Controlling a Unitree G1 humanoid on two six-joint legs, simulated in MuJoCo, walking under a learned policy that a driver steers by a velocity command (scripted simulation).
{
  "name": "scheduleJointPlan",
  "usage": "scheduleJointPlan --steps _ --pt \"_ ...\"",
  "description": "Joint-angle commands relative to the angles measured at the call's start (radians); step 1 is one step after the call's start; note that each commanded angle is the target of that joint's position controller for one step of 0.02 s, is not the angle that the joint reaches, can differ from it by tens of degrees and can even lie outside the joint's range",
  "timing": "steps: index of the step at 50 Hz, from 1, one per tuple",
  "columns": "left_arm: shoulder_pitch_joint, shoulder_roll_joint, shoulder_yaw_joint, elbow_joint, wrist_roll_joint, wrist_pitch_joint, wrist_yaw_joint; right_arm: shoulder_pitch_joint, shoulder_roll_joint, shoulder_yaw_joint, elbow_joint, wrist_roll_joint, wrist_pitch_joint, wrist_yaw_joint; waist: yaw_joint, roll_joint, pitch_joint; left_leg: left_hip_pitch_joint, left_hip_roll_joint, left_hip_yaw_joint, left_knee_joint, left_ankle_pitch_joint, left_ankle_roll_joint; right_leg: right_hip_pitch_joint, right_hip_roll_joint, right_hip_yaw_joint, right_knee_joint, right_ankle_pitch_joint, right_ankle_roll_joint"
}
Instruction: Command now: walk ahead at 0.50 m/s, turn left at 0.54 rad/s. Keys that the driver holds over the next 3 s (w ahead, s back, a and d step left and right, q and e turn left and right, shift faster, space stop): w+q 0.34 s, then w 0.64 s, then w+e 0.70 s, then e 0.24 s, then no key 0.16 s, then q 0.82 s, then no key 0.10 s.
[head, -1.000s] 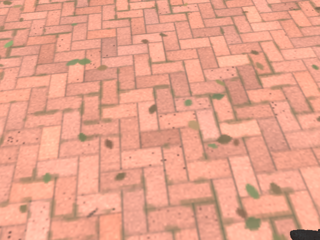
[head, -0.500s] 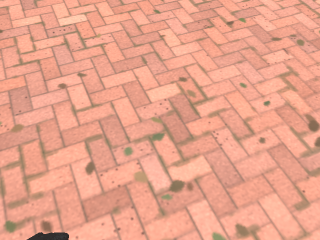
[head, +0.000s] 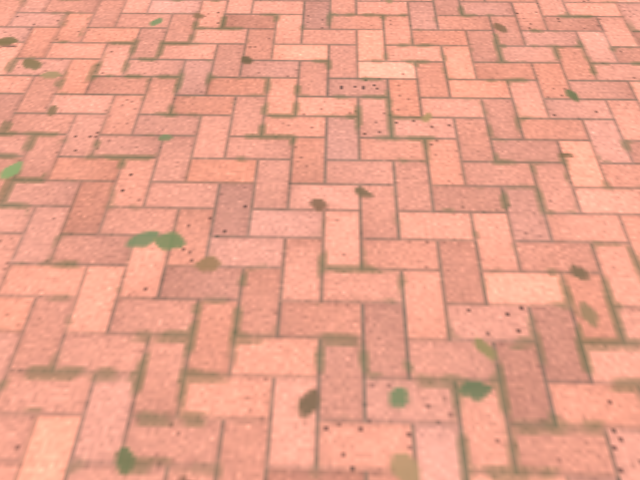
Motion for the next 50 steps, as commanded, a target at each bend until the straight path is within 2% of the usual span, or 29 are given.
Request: scheduleJointPlan --steps 1,3,5,6,7,8,9,10,11,12,13,14,18,23,26,29,31,32,33,34,35,36,37,38,39,40,43,46,50 --pt "-0.06 0.172 0.041 -0.061 -0.015 -0.009 0.007 -0.087 -0.022 0.004 -0.096 0.001 -0.009 0.019 -0.018 -0.098 0.051 0.025 0.002 0.028 -0.102 0.039 0.027 -0.027 -0.284 0.069 -0.088 0.321 -0.146" --pt "-0.044 0.19 0.048 -0.046 -0.026 0.003 0.007 -0.119 -0.037 -0.001 -0.12 0.0 -0.007 0.027 -0.02 -0.101 0.057 0.031 -0.016 0.055 -0.14 -0.028 0.056 0.034 -0.302 0.043 -0.043 0.398 -0.128" --pt "-0.047 0.222 0.057 -0.043 -0.033 0.016 0.011 -0.082 -0.068 -0.018 -0.128 -0.004 -0.001 0.029 -0.059 -0.129 0.008 0.138 -0.077 0.114 -0.154 -0.132 0.098 0.068 -0.3 0.006 0.088 0.707 -0.106" --pt "-0.055 0.232 0.058 -0.044 -0.038 0.026 0.013 0.014 -0.099 -0.037 -0.109 -0.004 0.003 0.027 -0.119 -0.13 -0.052 0.273 -0.124 0.146 -0.178 -0.15 0.125 0.056 -0.283 -0.021 0.237 0.848 -0.089" --pt "-0.053 0.212 0.049 -0.047 -0.038 0.03 0.017 0.181 -0.155 -0.071 -0.063 0.0 0.008 0.015 -0.203 -0.106 -0.14 0.523 -0.171 0.149 -0.224 -0.102 0.162 -0.042 -0.243 -0.05 0.457 0.844 -0.056" --pt "-0.019 0.148 0.023 -0.069 0.0 0.024 0.018 0.319 -0.251 -0.102 -0.035 0.007 0.019 -0.008 -0.237 0.055 -0.23 0.821 -0.009 -0.115 -0.239 -0.063 0.229 -0.315 -0.188 -0.056 0.793 0.398 -0.004" --pt "0.053 0.036 -0.016 -0.127 0.019 -0.004 0.006 0.257 -0.331 -0.1 -0.064 0.005 0.003 -0.005 -0.112 0.241 -0.348 1.055 0.207 -0.714 -0.402 -0.32 0.418 -0.693 0.019 0.119 1.086 -0.366 0.045" --pt "-0.076 0.139 0.001 -0.134 -0.022 -0.033 -0.004 0.278 -0.237 -0.076 -0.08 0.003 -0.012 0.003 -0.202 0.091 -0.368 1.052 0.224 -0.767 -0.508 -0.402 0.392 -0.792 -0.014 0.278 1.153 -0.331 0.026" --pt "-0.141 0.162 0.007 -0.158 -0.047 -0.047 -0.009 0.245 -0.191 -0.062 -0.068 -0.003 -0.026 0.005 -0.193 0.062 -0.224 0.947 0.198 -0.627 -0.517 -0.336 0.351 -0.853 -0.05 0.263 1.116 -0.23 0.004" --pt "-0.145 0.149 0.002 -0.149 -0.029 -0.054 0.0 0.189 -0.166 -0.053 -0.072 -0.001 -0.032 0.004 -0.149 -0.016 -0.149 0.803 0.153 -0.514 -0.511 -0.229 0.319 -0.806 -0.093 0.263 1.036 -0.146 -0.003" --pt "-0.138 0.153 0.008 -0.139 -0.003 -0.052 0.007 0.126 -0.138 -0.045 -0.083 -0.007 -0.032 0.0 -0.108 -0.024 -0.105 0.676 0.116 -0.426 -0.516 -0.11 0.297 -0.733 -0.12 0.265 0.954 -0.093 0.004" --pt "-0.118 0.156 0.012 -0.135 0.004 -0.042 0.006 0.092 -0.118 -0.036 -0.1 -0.019 -0.032 -0.005 -0.076 -0.004 -0.096 0.597 0.089 -0.378 -0.537 -0.034 0.291 -0.666 -0.136 0.272 0.92 -0.057 0.009" --pt "-0.142 0.107 0.001 -0.141 0.016 -0.008 0.007 0.107 -0.132 -0.04 -0.08 -0.016 -0.041 -0.026 -0.062 -0.007 -0.065 0.475 0.048 -0.263 -0.579 0.138 0.301 -0.63 -0.117 0.239 0.76 0.055 0.061" --pt "-0.312 0.055 -0.026 -0.169 0.005 -0.018 -0.014 0.187 -0.129 -0.034 -0.025 -0.008 -0.039 -0.042 -0.142 0.024 -0.025 0.456 -0.003 -0.167 -0.585 0.045 0.228 -0.553 -0.072 0.213 0.406 0.386 0.066" --pt "-0.387 0.073 -0.024 -0.191 -0.008 -0.028 -0.029 0.241 -0.14 -0.035 0.01 -0.004 -0.039 -0.041 -0.174 0.025 0.011 0.525 0.043 -0.212 -0.566 -0.008 0.229 -0.564 -0.06 0.222 0.32 0.398 0.043" --pt "-0.403 0.095 -0.018 -0.206 -0.007 -0.037 -0.042 0.272 -0.144 -0.037 0.036 -0.006 -0.028 -0.044 -0.169 0.035 0.023 0.653 0.099 -0.264 -0.505 0.066 0.219 -0.6 -0.05 0.226 0.263 0.287 0.002" --pt "-0.353 0.109 -0.011 -0.198 -0.007 -0.04 -0.042 0.263 -0.15 -0.041 0.043 -0.006 -0.019 -0.047 -0.137 0.059 0.009 0.695 0.108 -0.272 -0.45 0.211 0.2 -0.532 -0.032 0.204 0.242 0.197 -0.031" --pt "-0.268 0.128 0.002 -0.175 -0.005 -0.042 -0.038 0.242 -0.147 -0.038 0.04 -0.005 -0.015 -0.047 -0.086 0.057 -0.039 0.692 0.074 -0.242 -0.36 0.374 0.181 -0.406 -0.004 0.173 0.205 0.202 -0.057" --pt "-0.132 0.165 0.018 -0.144 0.003 -0.044 -0.032 0.231 -0.122 -0.027 0.03 -0.012 -0.014 -0.046 -0.022 0.035 -0.155 0.627 0.02 -0.197 -0.186 0.423 0.153 -0.178 -0.045 0.203 0.23 0.254 -0.102" --pt "0.028 0.231 0.033 -0.127 0.013 -0.042 -0.028 0.266 -0.074 -0.007 0.009 -0.033 -0.019 -0.048 0.018 -0.097 -0.315 0.408 -0.074 -0.14 0.118 0.154 0.107 0.143 -0.23 0.432 0.273 0.277 -0.191" --pt "0.091 0.251 0.042 -0.086 0.003 -0.032 -0.038 0.383 -0.012 0.011 0.013 -0.008 -0.035 -0.044 -0.023 -0.378 -0.392 0.068 -0.212 -0.097 0.405 -0.511 0.044 0.384 -0.395 0.864 0.139 0.026 -0.317" --pt "0.081 0.16 0.018 -0.088 -0.023 -0.029 -0.04 0.31 -0.108 -0.005 0.018 0.006 -0.043 -0.041 0.013 -0.245 -0.296 -0.05 -0.154 -0.163 0.492 -0.52 0.048 0.336 -0.377 0.895 0.074 -0.181 -0.281" --pt "0.008 0.128 0.007 -0.097 -0.02 -0.023 -0.034 0.2 -0.138 -0.015 -0.008 0.013 -0.047 -0.037 0.012 -0.164 -0.155 -0.09 -0.106 -0.122 0.485 -0.425 0.05 0.203 -0.347 0.751 0.051 -0.162 -0.243" --pt "-0.047 0.119 0.0 -0.106 -0.007 -0.017 -0.033 0.142 -0.127 -0.012 -0.02 0.001 -0.051 -0.037 -0.011 -0.092 -0.081 -0.064 -0.062 -0.082 0.441 -0.347 0.046 0.074 -0.306 0.652 0.025 -0.054 -0.227" --pt "-0.079 0.103 -0.007 -0.107 0.001 -0.016 -0.033 0.123 -0.114 -0.015 -0.025 -0.012 -0.053 -0.036 -0.035 -0.081 -0.037 -0.038 -0.033 -0.07 0.382 -0.296 0.039 -0.011 -0.273 0.587 0.0 0.045 -0.226" --pt "-0.093 0.092 -0.013 -0.106 0.009 -0.019 -0.032 0.142 -0.098 -0.015 -0.021 -0.013 -0.05 -0.033 -0.061 -0.11 -0.038 0.014 -0.01 -0.067 0.347 -0.264 0.034 -0.062 -0.246 0.538 -0.021 0.117 -0.22" --pt "-0.087 0.103 -0.011 -0.086 -0.005 -0.027 -0.03 0.157 -0.053 -0.006 -0.015 -0.015 -0.038 -0.033 -0.082 -0.135 -0.036 0.041 0.007 -0.034 0.253 -0.231 0.008 -0.121 -0.221 0.434 -0.07 0.252 -0.237" --pt "-0.063 0.137 -0.002 -0.063 -0.009 -0.02 -0.02 0.061 -0.033 0.004 -0.043 -0.022 -0.04 -0.034 -0.06 -0.111 -0.01 0.005 0.016 -0.017 0.081 -0.087 -0.015 -0.122 -0.205 0.356 -0.1 0.331 -0.233" --pt "0.006 0.152 -0.001 -0.025 -0.021 -0.007 -0.013 -0.079 -0.01 0.014 -0.073 -0.017 -0.055 -0.02 -0.007 -0.107 0.014 0.083 -0.022 0.016 -0.16 0.111 -0.015 -0.127 -0.169 0.282 -0.097 0.339 -0.197"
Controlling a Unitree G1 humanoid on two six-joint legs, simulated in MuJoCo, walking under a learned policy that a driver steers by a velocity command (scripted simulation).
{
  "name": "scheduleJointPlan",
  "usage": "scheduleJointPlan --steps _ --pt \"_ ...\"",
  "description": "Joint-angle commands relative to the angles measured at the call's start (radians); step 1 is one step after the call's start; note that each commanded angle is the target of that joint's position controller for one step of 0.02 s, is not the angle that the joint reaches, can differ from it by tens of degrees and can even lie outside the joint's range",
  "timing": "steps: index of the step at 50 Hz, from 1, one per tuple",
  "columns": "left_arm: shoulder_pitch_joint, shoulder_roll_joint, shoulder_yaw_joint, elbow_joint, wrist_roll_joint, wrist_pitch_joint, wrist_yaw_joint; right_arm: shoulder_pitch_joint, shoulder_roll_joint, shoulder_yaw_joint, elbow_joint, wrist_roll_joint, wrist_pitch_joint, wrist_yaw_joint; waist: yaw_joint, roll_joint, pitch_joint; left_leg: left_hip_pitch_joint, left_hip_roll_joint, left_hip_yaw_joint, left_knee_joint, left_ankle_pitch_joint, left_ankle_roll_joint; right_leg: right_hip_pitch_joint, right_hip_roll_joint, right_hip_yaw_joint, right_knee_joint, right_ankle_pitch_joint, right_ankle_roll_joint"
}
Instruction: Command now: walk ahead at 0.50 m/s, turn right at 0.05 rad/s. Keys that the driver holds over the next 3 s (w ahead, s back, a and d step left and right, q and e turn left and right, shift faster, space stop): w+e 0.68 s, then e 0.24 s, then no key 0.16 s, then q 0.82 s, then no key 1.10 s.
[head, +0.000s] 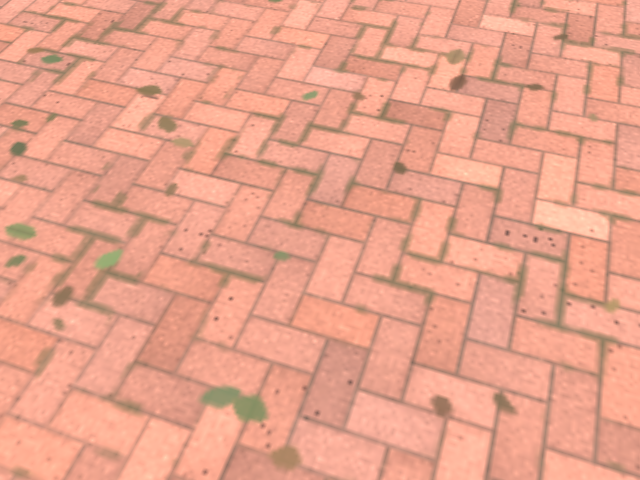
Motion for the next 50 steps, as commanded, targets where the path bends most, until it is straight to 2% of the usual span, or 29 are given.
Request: scheduleJointPlan --steps 1,4,6,7,8,9,10,11,12,13,14,15,17,19,25,30,32,33,34,35,36,37,38,39,40,41,43,46,50 --pt "0.014 0.176 0.041 -0.038 -0.012 -0.006 0.009 -0.123 -0.033 -0.002 -0.092 0.004 -0.024 0.011 0.011 -0.097 0.024 0.069 -0.038 0.034 -0.139 0.129 -0.005 -0.052 -0.24 0.135 -0.081 0.271 -0.138" --pt "0.052 0.185 0.045 -0.015 -0.017 0.013 0.017 -0.185 -0.05 -0.008 -0.118 0.01 -0.038 0.026 0.012 -0.105 0.038 0.07 -0.059 0.014 -0.219 0.094 0.008 0.023 -0.28 0.187 -0.027 0.274 -0.132" --pt "0.048 0.2 0.053 -0.009 -0.018 0.024 0.025 -0.165 -0.075 -0.017 -0.115 0.009 -0.046 0.032 -0.018 -0.12 0.027 0.124 -0.069 0.005 -0.259 0.034 0.026 0.06 -0.304 0.223 0.022 0.298 -0.113" --pt "0.036 0.209 0.057 -0.009 -0.017 0.029 0.028 -0.123 -0.092 -0.025 -0.105 0.009 -0.05 0.03 -0.047 -0.131 0.005 0.198 -0.082 0.016 -0.275 0.0 0.039 0.06 -0.302 0.228 0.069 0.361 -0.103" --pt "0.019 0.204 0.054 -0.013 -0.015 0.031 0.029 -0.021 -0.122 -0.042 -0.075 0.006 -0.053 0.024 -0.107 -0.125 -0.056 0.358 -0.098 0.037 -0.31 0.001 0.064 0.032 -0.264 0.202 0.176 0.466 -0.079" --pt "0.011 0.167 0.039 -0.026 -0.003 0.029 0.028 0.131 -0.172 -0.063 -0.043 -0.006 -0.053 0.013 -0.177 -0.106 -0.181 0.62 -0.031 -0.009 -0.265 0.026 0.107 -0.081 -0.209 0.169 0.378 0.414 -0.046" --pt "0.077 0.069 0.009 -0.061 0.007 0.017 0.026 0.269 -0.262 -0.085 -0.029 -0.028 -0.047 0.003 -0.191 0.08 -0.358 1.019 0.219 -0.325 -0.247 -0.022 0.216 -0.418 -0.078 0.087 0.744 0.072 0.02" --pt "0.134 0.058 0.001 -0.058 -0.013 0.005 0.024 0.298 -0.227 -0.078 -0.013 -0.016 -0.036 0.007 -0.176 0.26 -0.461 1.1 0.33 -0.635 -0.371 -0.203 0.298 -0.606 -0.032 0.133 0.957 -0.4 0.041" --pt "0.067 0.161 0.031 -0.061 -0.036 0.003 0.023 0.246 -0.152 -0.055 -0.016 -0.006 -0.031 0.005 -0.185 0.147 -0.302 0.975 0.292 -0.547 -0.415 -0.315 0.257 -0.688 -0.091 0.168 1.041 -0.354 0.04" --pt "-0.007 0.17 0.036 -0.08 -0.037 0.005 0.023 0.189 -0.119 -0.044 -0.017 -0.002 -0.029 0.002 -0.169 0.099 -0.184 0.841 0.257 -0.411 -0.442 -0.305 0.225 -0.704 -0.132 0.137 1.039 -0.27 0.04" --pt "-0.04 0.157 0.038 -0.087 -0.027 0.011 0.024 0.129 -0.093 -0.036 -0.01 -0.005 -0.031 0.005 -0.138 0.056 -0.105 0.708 0.216 -0.316 -0.484 -0.239 0.211 -0.673 -0.162 0.123 0.998 -0.203 0.046" --pt "-0.04 0.146 0.044 -0.085 -0.019 0.023 0.025 0.084 -0.065 -0.029 -0.007 -0.01 -0.037 0.007 -0.106 0.07 -0.063 0.616 0.182 -0.234 -0.522 -0.179 0.2 -0.63 -0.19 0.128 0.957 -0.155 0.049" --pt "-0.012 0.1 0.04 -0.081 -0.022 0.049 0.022 0.04 -0.065 -0.034 0.006 -0.015 -0.05 0.008 -0.068 0.08 -0.029 0.506 0.163 -0.129 -0.584 -0.096 0.203 -0.559 -0.211 0.12 0.934 -0.106 0.061" --pt "-0.037 0.086 0.04 -0.1 -0.017 0.064 0.025 0.031 -0.086 -0.043 0.025 -0.017 -0.061 0.005 -0.055 0.049 -0.004 0.481 0.168 -0.05 -0.617 -0.019 0.215 -0.583 -0.219 0.126 0.895 -0.046 0.074" --pt "-0.201 0.058 0.027 -0.156 -0.012 0.052 -0.008 0.072 -0.141 -0.06 0.07 -0.012 -0.049 -0.013 -0.105 0.0 0.034 0.541 0.14 0.155 -0.628 0.085 0.19 -0.584 -0.202 0.066 0.569 0.227 0.067" --pt "-0.327 0.072 0.026 -0.226 -0.011 0.056 -0.033 0.14 -0.186 -0.077 0.11 0.014 -0.017 -0.015 -0.14 -0.006 0.071 0.703 0.19 0.209 -0.574 0.145 0.163 -0.61 -0.179 0.007 0.429 0.147 0.02" --pt "-0.31 0.097 0.038 -0.241 -0.008 0.06 -0.038 0.132 -0.212 -0.085 0.112 0.024 -0.003 -0.017 -0.11 0.018 0.039 0.749 0.195 0.239 -0.469 0.402 0.141 -0.541 -0.131 -0.042 0.411 0.044 -0.016" --pt "-0.254 0.12 0.052 -0.234 -0.007 0.064 -0.037 0.122 -0.225 -0.089 0.11 0.03 0.005 -0.02 -0.072 0.035 -0.006 0.755 0.187 0.257 -0.365 0.574 0.128 -0.451 -0.09 -0.075 0.411 -0.005 -0.039" --pt "-0.123 0.156 0.076 -0.203 -0.01 0.067 -0.032 0.105 -0.225 -0.087 0.106 0.035 0.014 -0.021 0.008 0.024 -0.076 0.716 0.157 0.288 -0.18 0.666 0.103 -0.273 -0.039 -0.102 0.361 0.019 -0.07" --pt "0.046 0.231 0.115 -0.157 -0.009 0.074 -0.016 0.114 -0.195 -0.074 0.096 0.024 0.014 -0.026 0.084 -0.027 -0.162 0.55 0.109 0.301 0.088 0.548 0.054 0.007 -0.029 -0.042 0.318 0.099 -0.109" --pt "0.051 0.365 0.139 -0.16 -0.009 0.075 0.003 0.184 -0.067 -0.034 0.038 -0.027 -0.002 -0.021 -0.006 -0.308 -0.226 0.104 -0.058 0.286 0.479 -0.27 -0.029 0.337 -0.3 0.444 0.278 0.199 -0.267" --pt "0.036 0.335 0.119 -0.216 0.003 0.057 -0.004 0.16 -0.089 -0.024 0.029 -0.013 -0.035 -0.012 0.012 -0.266 -0.42 -0.027 -0.166 0.032 0.678 -0.614 -0.046 0.438 -0.446 0.829 0.131 0.261 -0.395" --pt "-0.003 0.262 0.096 -0.22 0.01 0.042 -0.014 0.066 -0.158 -0.042 0.009 0.025 -0.05 -0.004 0.039 -0.154 -0.344 -0.093 -0.104 -0.036 0.69 -0.547 -0.026 0.387 -0.415 0.668 0.131 0.401 -0.338" --pt "-0.04 0.226 0.087 -0.215 0.001 0.033 -0.014 0.039 -0.143 -0.034 0.0 0.025 -0.057 -0.008 0.008 -0.113 -0.237 -0.092 -0.066 -0.024 0.617 -0.474 -0.01 0.26 -0.362 0.514 0.153 0.493 -0.295" --pt "-0.097 0.198 0.081 -0.217 -0.008 0.034 -0.01 0.038 -0.141 -0.037 0.014 0.002 -0.054 -0.019 -0.03 -0.052 -0.164 -0.06 -0.028 -0.019 0.532 -0.416 -0.013 0.13 -0.316 0.416 0.152 0.533 -0.251" --pt "-0.14 0.172 0.072 -0.231 -0.004 0.037 -0.002 0.045 -0.159 -0.046 0.018 -0.009 -0.042 -0.025 -0.061 -0.065 -0.137 0.01 -0.008 -0.021 0.478 -0.38 -0.015 0.02 -0.29 0.361 0.133 0.576 -0.234" --pt "-0.174 0.182 0.074 -0.247 0.014 0.042 0.006 0.07 -0.141 -0.045 0.018 -0.014 -0.013 -0.027 -0.099 -0.075 -0.131 0.095 -0.022 -0.012 0.415 -0.346 -0.033 -0.102 -0.267 0.324 0.107 0.673 -0.233" --pt "-0.165 0.212 0.083 -0.236 0.007 0.052 0.025 0.053 -0.101 -0.032 0.012 -0.019 0.008 -0.034 -0.104 -0.089 -0.14 0.115 -0.06 -0.001 0.253 -0.262 -0.068 -0.157 -0.23 0.268 0.114 0.722 -0.22" --pt "-0.159 0.19 0.072 -0.219 0.0 0.078 0.047 -0.017 -0.086 -0.02 0.007 -0.009 0.017 -0.021 -0.069 -0.135 -0.163 0.173 -0.077 0.0 0.051 -0.064 -0.079 -0.156 -0.2 0.233 0.134 0.585 -0.163"
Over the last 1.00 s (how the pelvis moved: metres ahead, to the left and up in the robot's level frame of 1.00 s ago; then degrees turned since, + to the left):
0.56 0.10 0.01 18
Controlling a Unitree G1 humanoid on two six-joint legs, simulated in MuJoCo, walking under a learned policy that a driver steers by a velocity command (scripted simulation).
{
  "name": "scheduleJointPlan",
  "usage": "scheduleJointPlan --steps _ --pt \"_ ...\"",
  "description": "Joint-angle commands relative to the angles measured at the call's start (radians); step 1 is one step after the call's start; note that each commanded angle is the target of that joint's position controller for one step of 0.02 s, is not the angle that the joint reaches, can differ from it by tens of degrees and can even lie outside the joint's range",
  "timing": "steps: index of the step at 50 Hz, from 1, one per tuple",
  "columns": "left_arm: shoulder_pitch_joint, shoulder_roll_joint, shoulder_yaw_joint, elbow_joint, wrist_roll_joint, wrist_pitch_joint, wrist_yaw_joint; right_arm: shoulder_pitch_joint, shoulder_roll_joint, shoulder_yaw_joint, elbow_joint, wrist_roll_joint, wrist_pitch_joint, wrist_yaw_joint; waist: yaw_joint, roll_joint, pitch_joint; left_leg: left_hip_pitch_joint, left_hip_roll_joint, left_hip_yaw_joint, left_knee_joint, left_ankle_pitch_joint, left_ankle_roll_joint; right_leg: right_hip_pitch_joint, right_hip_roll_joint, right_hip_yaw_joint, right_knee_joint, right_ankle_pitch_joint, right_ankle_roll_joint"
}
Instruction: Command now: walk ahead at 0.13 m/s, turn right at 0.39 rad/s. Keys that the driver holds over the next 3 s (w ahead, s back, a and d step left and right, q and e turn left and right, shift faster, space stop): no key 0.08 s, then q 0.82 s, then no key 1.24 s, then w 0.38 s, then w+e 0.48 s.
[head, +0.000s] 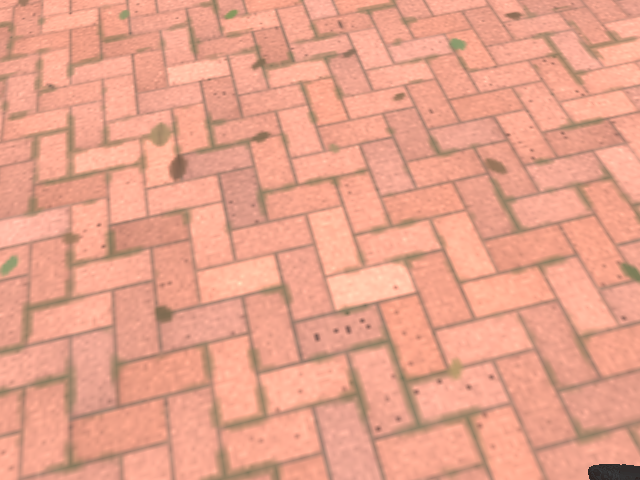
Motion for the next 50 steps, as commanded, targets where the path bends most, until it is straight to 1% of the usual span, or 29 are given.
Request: scheduleJointPlan --steps 1,4,7,8,9,10,11,13,15,20,22,23,24,25,26,27,28,29,33,37,39,40,41,42,43,44,45,46,50 --pt "-0.025 0.147 0.036 -0.061 0.001 0.0 0.018 0.045 -0.059 -0.011 -0.031 0.007 0.004 0.007 -0.022 -0.125 -0.209 0.169 -0.026 0.029 -0.114 0.129 -0.008 0.063 -0.233 0.134 -0.042 0.517 -0.136" --pt "-0.015 0.135 0.026 -0.042 0.01 0.004 0.013 0.007 -0.077 -0.016 -0.042 0.006 0.001 0.015 -0.002 -0.139 -0.181 0.191 -0.034 0.023 -0.2 0.096 0.011 0.093 -0.256 0.183 -0.004 0.442 -0.132" --pt "-0.049 0.069 -0.006 -0.019 0.01 -0.004 0.008 0.063 -0.062 -0.014 -0.019 -0.004 -0.017 0.03 -0.044 -0.138 -0.172 0.331 -0.025 0.042 -0.407 0.2 0.072 0.09 -0.25 0.181 0.07 0.347 -0.088" --pt "-0.006 0.048 -0.014 -0.001 0.022 -0.014 0.006 0.06 -0.077 -0.015 -0.021 -0.017 -0.023 0.03 -0.034 -0.105 -0.17 0.423 0.011 -0.006 -0.472 0.413 0.103 0.066 -0.204 0.162 0.092 0.263 -0.042" --pt "0.083 0.042 -0.016 0.01 0.051 -0.025 0.003 0.036 -0.141 -0.022 -0.038 -0.026 -0.024 0.025 0.036 0.013 -0.2 0.514 0.117 -0.124 -0.426 0.729 0.16 0.032 -0.12 0.106 0.157 0.061 0.007" --pt "0.149 0.043 -0.015 0.034 0.049 -0.024 0.008 0.017 -0.104 -0.011 -0.035 -0.03 -0.014 0.022 0.065 0.114 -0.23 0.532 0.179 -0.199 -0.411 0.726 0.277 0.012 -0.078 0.048 0.183 -0.168 0.062" --pt "0.102 0.075 -0.011 0.031 0.049 -0.015 0.013 0.013 -0.066 -0.005 -0.033 -0.008 -0.003 0.026 0.037 0.137 -0.214 0.495 0.185 -0.258 -0.435 0.589 0.317 0.014 -0.082 0.018 0.176 -0.197 0.095" --pt "0.029 0.099 0.003 0.023 0.028 0.012 0.024 0.021 -0.104 -0.015 -0.035 0.011 0.013 0.037 0.008 0.128 -0.184 0.461 0.144 -0.286 -0.455 0.388 0.292 0.005 -0.07 -0.012 0.173 -0.184 0.096" --pt "0.017 0.099 0.01 0.016 0.022 0.031 0.028 0.029 -0.15 -0.032 -0.044 0.018 0.02 0.034 0.002 0.135 -0.177 0.44 0.144 -0.329 -0.463 0.34 0.286 0.005 -0.055 -0.027 0.177 -0.183 0.087" --pt "0.038 0.056 0.015 0.034 0.014 0.022 0.03 0.031 -0.139 -0.043 -0.063 0.026 0.043 0.008 -0.003 0.124 -0.24 0.469 0.124 -0.352 -0.429 0.422 0.282 0.033 -0.041 -0.038 0.146 -0.171 0.073" --pt "0.059 0.072 0.024 0.044 0.014 0.021 0.03 -0.007 -0.123 -0.044 -0.087 0.036 0.056 0.002 0.005 0.057 -0.227 0.362 0.057 -0.282 -0.379 0.352 0.234 0.126 -0.09 -0.018 0.065 -0.044 0.052" --pt "0.038 0.115 0.037 0.043 0.017 0.025 0.032 -0.013 -0.106 -0.042 -0.103 0.043 0.059 0.004 -0.018 -0.052 -0.189 0.248 -0.02 -0.181 -0.326 0.241 0.188 0.164 -0.162 0.044 0.031 0.1 0.012" --pt "0.026 0.14 0.047 0.034 0.025 0.027 0.036 -0.02 -0.101 -0.041 -0.105 0.042 0.059 0.009 -0.014 -0.155 -0.144 0.115 -0.11 -0.066 -0.228 0.063 0.132 0.207 -0.279 0.15 -0.02 0.288 -0.058" --pt "-0.011 0.142 0.048 0.016 0.037 0.023 0.041 -0.007 -0.097 -0.042 -0.108 0.027 0.055 0.017 -0.021 -0.231 -0.131 0.029 -0.123 0.006 -0.07 -0.237 0.095 0.237 -0.436 0.247 -0.042 0.48 -0.15" --pt "-0.023 0.12 0.04 -0.006 0.04 0.017 0.046 -0.004 -0.126 -0.057 -0.103 0.019 0.055 0.022 -0.013 -0.165 -0.127 -0.017 -0.085 -0.006 0.113 -0.354 0.071 0.246 -0.499 0.271 -0.039 0.602 -0.202" --pt "-0.048 0.11 0.035 -0.02 0.034 0.011 0.05 0.014 -0.132 -0.066 -0.093 0.026 0.062 0.024 -0.03 -0.096 -0.113 -0.045 -0.074 -0.026 0.211 -0.354 0.051 0.257 -0.493 0.232 -0.026 0.639 -0.202" --pt "-0.079 0.113 0.036 -0.024 0.019 0.005 0.05 0.033 -0.109 -0.062 -0.086 0.032 0.073 0.023 -0.047 -0.071 -0.089 -0.074 -0.052 -0.03 0.21 -0.308 0.035 0.274 -0.452 0.164 -0.015 0.624 -0.166" --pt "-0.075 0.12 0.039 -0.019 0.007 0.002 0.05 0.02 -0.082 -0.053 -0.088 0.034 0.079 0.023 -0.033 -0.09 -0.074 -0.101 -0.043 -0.011 0.186 -0.248 0.02 0.309 -0.416 0.111 -0.009 0.642 -0.139" --pt "-0.023 0.145 0.048 -0.004 0.008 0.027 0.051 -0.051 -0.038 -0.03 -0.139 0.044 0.081 0.049 0.02 -0.153 -0.091 0.002 -0.039 0.094 0.018 -0.142 0.0 0.325 -0.353 -0.033 -0.005 0.651 -0.112" --pt "-0.024 0.181 0.058 -0.001 -0.005 0.03 0.038 -0.03 -0.067 -0.042 -0.161 0.04 0.086 0.063 0.015 -0.184 -0.118 0.175 -0.059 0.17 -0.16 -0.12 0.038 0.278 -0.373 -0.094 0.038 0.644 -0.095" --pt "-0.053 0.179 0.057 -0.001 -0.023 0.015 0.031 0.046 -0.082 -0.058 -0.149 0.034 0.093 0.059 -0.034 -0.18 -0.14 0.308 -0.091 0.2 -0.318 -0.024 0.083 0.237 -0.36 -0.137 0.143 0.663 -0.057" --pt "-0.038 0.158 0.052 0.009 -0.027 0.001 0.025 0.127 -0.112 -0.075 -0.13 0.029 0.093 0.048 -0.072 -0.145 -0.174 0.458 -0.108 0.176 -0.43 0.114 0.122 0.167 -0.318 -0.186 0.272 0.627 -0.008" --pt "-0.014 0.134 0.045 0.001 0.003 -0.015 0.018 0.206 -0.201 -0.102 -0.13 0.03 0.093 0.027 -0.096 0.005 -0.238 0.709 0.026 -0.045 -0.441 0.539 0.198 -0.063 -0.249 -0.221 0.488 0.287 0.084" --pt "-0.019 0.055 0.014 -0.054 0.054 -0.023 0.011 0.211 -0.307 -0.11 -0.155 -0.001 0.083 0.019 -0.062 0.243 -0.319 0.837 0.333 -0.478 -0.433 0.87 0.452 -0.348 -0.081 -0.166 0.781 -0.561 0.153" --pt "-0.077 0.105 0.027 -0.043 0.028 -0.019 0.008 0.219 -0.231 -0.09 -0.15 -0.009 0.065 0.031 -0.126 0.1 -0.377 0.753 0.353 -0.481 -0.482 0.701 0.509 -0.342 -0.103 0.009 0.886 -0.575 0.156" --pt "-0.103 0.124 0.032 -0.05 -0.001 -0.011 0.01 0.148 -0.2 -0.079 -0.151 0.001 0.05 0.032 -0.092 0.069 -0.259 0.654 0.292 -0.377 -0.506 0.545 0.452 -0.366 -0.125 0.008 0.883 -0.492 0.145" --pt "-0.098 0.124 0.036 -0.037 0.005 -0.003 0.021 0.095 -0.168 -0.073 -0.147 0.019 0.047 0.026 -0.061 0.028 -0.181 0.57 0.217 -0.302 -0.526 0.381 0.381 -0.366 -0.145 0.002 0.812 -0.405 0.14" --pt "-0.091 0.135 0.041 -0.027 0.018 0.005 0.034 0.047 -0.141 -0.063 -0.153 0.029 0.051 0.018 -0.043 0.025 -0.149 0.503 0.18 -0.258 -0.541 0.288 0.337 -0.342 -0.156 -0.002 0.752 -0.336 0.145" --pt "-0.027 0.088 0.03 -0.007 0.015 0.014 0.033 0.031 -0.125 -0.052 -0.149 0.006 0.058 0.001 -0.018 0.098 -0.173 0.386 0.112 -0.172 -0.563 0.243 0.321 -0.191 -0.127 -0.039 0.62 -0.223 0.169"
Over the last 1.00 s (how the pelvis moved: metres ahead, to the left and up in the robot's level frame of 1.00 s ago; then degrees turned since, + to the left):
0.48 -0.08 0.00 -31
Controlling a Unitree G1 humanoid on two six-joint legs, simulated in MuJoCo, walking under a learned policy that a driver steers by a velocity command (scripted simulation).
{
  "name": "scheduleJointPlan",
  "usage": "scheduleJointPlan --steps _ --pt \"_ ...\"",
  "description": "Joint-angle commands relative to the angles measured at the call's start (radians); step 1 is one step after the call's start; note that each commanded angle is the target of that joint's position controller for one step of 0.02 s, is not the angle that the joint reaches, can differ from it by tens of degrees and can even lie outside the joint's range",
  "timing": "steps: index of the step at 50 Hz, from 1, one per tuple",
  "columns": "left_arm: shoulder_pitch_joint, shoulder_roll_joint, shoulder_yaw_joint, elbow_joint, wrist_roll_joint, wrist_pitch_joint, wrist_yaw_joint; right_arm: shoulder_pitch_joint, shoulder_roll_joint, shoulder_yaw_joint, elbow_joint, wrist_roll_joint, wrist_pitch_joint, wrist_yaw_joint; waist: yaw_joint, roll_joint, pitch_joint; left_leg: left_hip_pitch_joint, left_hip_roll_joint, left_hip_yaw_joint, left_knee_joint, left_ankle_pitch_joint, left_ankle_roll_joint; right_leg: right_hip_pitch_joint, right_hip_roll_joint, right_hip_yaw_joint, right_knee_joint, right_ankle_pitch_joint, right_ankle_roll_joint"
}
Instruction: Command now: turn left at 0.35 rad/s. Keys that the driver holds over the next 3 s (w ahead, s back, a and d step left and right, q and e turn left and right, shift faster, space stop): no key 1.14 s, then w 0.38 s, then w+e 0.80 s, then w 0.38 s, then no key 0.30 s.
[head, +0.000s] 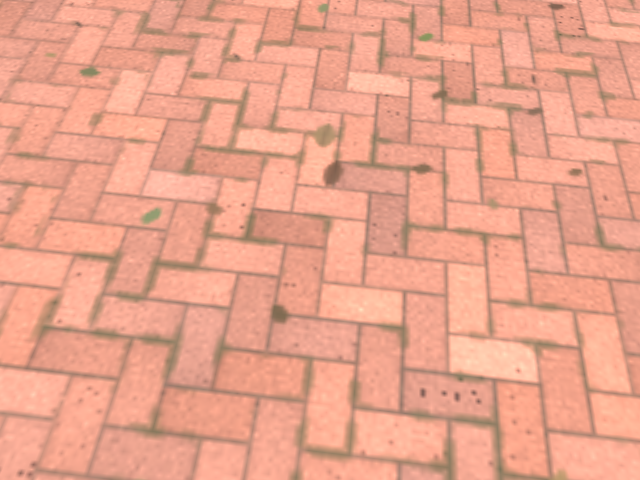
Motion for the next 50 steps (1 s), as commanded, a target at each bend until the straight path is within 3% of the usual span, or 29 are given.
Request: scheduleJointPlan --steps 1,3,6,9,10,11,12,13,14,17,21,26,35,50 --pt "0.061 0.057 0.012 -0.041 -0.003 -0.004 0.005 -0.053 -0.139 -0.035 -0.067 -0.005 -0.015 -0.016 0.019 0.155 -0.165 0.073 0.215 -0.208 -0.16 0.152 0.178 0.06 -0.01 0.009 -0.108 0.069 0.014" --pt "0.038 0.045 0.003 -0.049 -0.002 -0.006 0.001 -0.046 -0.141 -0.034 -0.058 -0.006 -0.013 -0.018 0.0 0.17 -0.155 0.057 0.212 -0.222 -0.165 0.03 0.175 0.097 -0.015 0.009 -0.207 0.082 0.011" --pt "0.021 0.059 0.003 -0.057 -0.008 -0.013 -0.008 -0.033 -0.143 -0.028 -0.043 -0.013 -0.009 -0.012 -0.022 0.184 -0.133 0.042 0.23 -0.274 -0.161 -0.079 0.178 0.148 -0.013 0.003 -0.316 0.066 0.0" --pt "0.066 0.036 -0.002 -0.038 -0.008 -0.028 -0.022 -0.053 -0.108 -0.005 -0.03 -0.004 -0.006 -0.008 0.017 0.16 -0.122 0.009 0.211 -0.284 -0.113 -0.101 0.137 0.288 0.003 -0.024 -0.557 0.182 -0.031" --pt "0.077 0.03 -0.007 -0.034 0.003 -0.033 -0.026 -0.022 -0.08 0.007 -0.013 -0.004 -0.009 -0.007 0.025 0.132 -0.122 -0.015 0.181 -0.27 -0.095 -0.117 0.094 0.362 -0.005 -0.012 -0.666 0.267 -0.048" --pt "0.09 0.072 -0.003 -0.04 0.02 -0.038 -0.025 0.016 -0.051 0.018 -0.002 -0.017 -0.017 -0.005 0.009 0.05 -0.133 -0.057 0.132 -0.226 -0.026 -0.15 0.033 0.431 -0.107 0.093 -0.699 0.383 -0.08" --pt "0.038 0.131 0.005 -0.04 0.026 -0.038 -0.025 0.073 -0.041 0.015 0.0 -0.021 -0.024 -0.001 -0.076 -0.117 -0.118 -0.038 0.033 -0.096 0.016 -0.198 -0.02 0.339 -0.181 0.173 -0.698 0.356 -0.153" --pt "0.008 0.067 -0.009 -0.045 0.025 -0.042 -0.03 0.035 -0.066 0.012 0.003 -0.03 -0.025 -0.004 -0.053 -0.146 -0.117 0.082 0.042 -0.068 0.028 -0.151 -0.053 0.219 -0.181 0.191 -0.747 0.198 -0.188" --pt "-0.012 0.035 -0.021 -0.048 0.027 -0.047 -0.034 0.003 -0.081 0.006 0.004 -0.029 -0.021 -0.006 -0.043 -0.134 -0.091 0.111 0.044 -0.072 0.025 -0.104 -0.057 0.19 -0.14 0.156 -0.755 0.098 -0.159" --pt "0.019 0.049 -0.022 -0.035 0.017 -0.063 -0.031 -0.004 -0.076 0.004 0.02 -0.022 -0.007 -0.011 -0.018 -0.098 -0.053 0.093 0.058 -0.099 0.008 -0.046 -0.032 0.203 -0.083 0.087 -0.722 0.104 -0.099" --pt "0.068 0.04 -0.028 -0.026 0.008 -0.061 -0.019 0.007 -0.053 0.007 0.049 -0.016 -0.018 -0.01 0.007 -0.012 -0.073 0.072 0.064 -0.11 -0.004 0.01 -0.028 0.267 -0.06 0.056 -0.67 0.192 -0.101" --pt "0.073 0.026 -0.034 -0.02 0.005 -0.055 -0.019 0.023 -0.044 0.005 0.085 -0.012 -0.021 -0.015 0.012 0.035 -0.089 0.094 0.069 -0.117 0.0 0.078 -0.036 0.291 -0.044 0.039 -0.649 0.255 -0.105" --pt "0.079 0.016 -0.04 0.023 0.002 -0.055 -0.028 0.04 -0.053 0.001 0.153 -0.008 -0.014 -0.032 0.006 0.035 -0.084 0.143 0.078 -0.123 0.001 0.144 -0.04 0.296 -0.028 0.022 -0.657 0.307 -0.103" --pt "0.112 0.024 -0.047 0.143 -0.002 -0.055 -0.023 0.029 -0.049 0.0 0.3 -0.005 -0.009 -0.044 0.005 0.021 -0.053 0.172 0.071 -0.103 -0.03 0.137 -0.055 0.302 -0.024 0.022 -0.707 0.295 -0.108"
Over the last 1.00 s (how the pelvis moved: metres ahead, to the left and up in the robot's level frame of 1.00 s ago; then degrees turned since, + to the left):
0.07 0.08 0.00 22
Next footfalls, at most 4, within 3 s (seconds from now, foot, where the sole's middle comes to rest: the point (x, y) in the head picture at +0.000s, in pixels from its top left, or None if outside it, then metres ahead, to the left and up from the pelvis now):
0.22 right None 0.06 -0.15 -0.78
1.46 left None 0.15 0.11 -0.78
1.96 right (366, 443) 0.50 -0.09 -0.78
2.46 left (308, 308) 0.82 0.03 -0.78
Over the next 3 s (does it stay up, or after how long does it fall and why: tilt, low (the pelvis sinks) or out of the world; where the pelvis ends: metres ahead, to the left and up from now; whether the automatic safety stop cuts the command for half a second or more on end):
stays up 0.85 -0.14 -0.01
